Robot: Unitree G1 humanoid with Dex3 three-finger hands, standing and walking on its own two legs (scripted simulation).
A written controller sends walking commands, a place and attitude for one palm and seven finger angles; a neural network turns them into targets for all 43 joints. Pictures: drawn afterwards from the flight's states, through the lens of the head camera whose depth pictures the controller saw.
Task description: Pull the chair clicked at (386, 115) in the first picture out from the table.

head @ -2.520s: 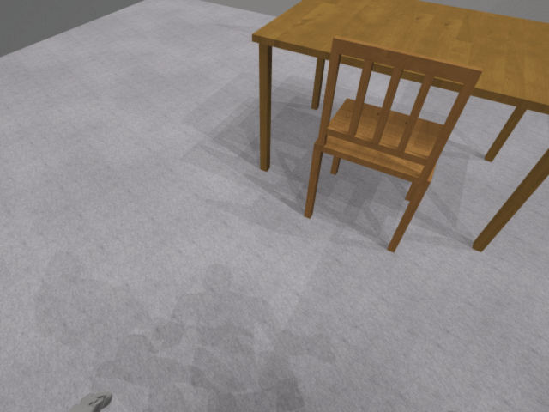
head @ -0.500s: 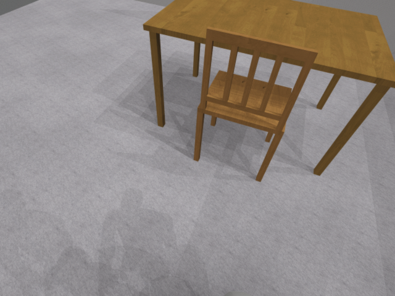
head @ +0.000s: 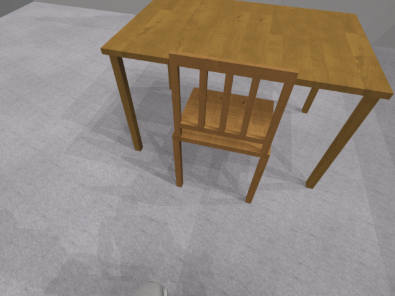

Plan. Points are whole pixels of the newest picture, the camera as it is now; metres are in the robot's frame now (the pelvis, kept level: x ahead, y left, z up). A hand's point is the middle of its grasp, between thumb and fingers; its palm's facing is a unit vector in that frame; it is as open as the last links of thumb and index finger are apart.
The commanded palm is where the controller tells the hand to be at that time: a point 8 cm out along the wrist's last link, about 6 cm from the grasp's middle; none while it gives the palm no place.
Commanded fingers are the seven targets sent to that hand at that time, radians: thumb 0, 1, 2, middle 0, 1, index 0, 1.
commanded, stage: turn to face it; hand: left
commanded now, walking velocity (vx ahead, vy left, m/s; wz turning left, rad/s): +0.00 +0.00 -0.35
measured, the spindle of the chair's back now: (225, 104) +0.78 -0.08 -0.10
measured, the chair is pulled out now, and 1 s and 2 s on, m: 0.00 0.00 0.00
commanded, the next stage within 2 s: take the last steps up to it in 0.30 s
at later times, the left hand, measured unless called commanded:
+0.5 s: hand out of the picture +0.13 +0.22 -0.17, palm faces -0.11 -0.98 -0.17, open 7.4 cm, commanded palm none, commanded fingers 0.00 0.90 0.90 -0.20 -0.30 -0.20 -0.30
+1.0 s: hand out of the picture +0.11 +0.15 -0.17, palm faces -0.13 -0.98 -0.13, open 7.4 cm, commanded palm none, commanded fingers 0.00 0.90 0.90 -0.20 -0.30 -0.20 -0.30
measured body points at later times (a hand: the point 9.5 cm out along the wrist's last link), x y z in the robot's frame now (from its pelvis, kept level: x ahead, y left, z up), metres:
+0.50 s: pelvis +0.06 +0.04 +0.01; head +0.08 +0.06 +0.46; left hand +0.13 +0.27 -0.16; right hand +0.06 -0.20 -0.13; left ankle +0.09 +0.12 -0.74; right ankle +0.01 -0.11 -0.69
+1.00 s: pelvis +0.15 -0.01 +0.00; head +0.16 +0.00 +0.45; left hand +0.12 +0.21 -0.16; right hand +0.14 -0.25 -0.15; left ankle +0.25 +0.10 -0.70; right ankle +0.03 -0.09 -0.74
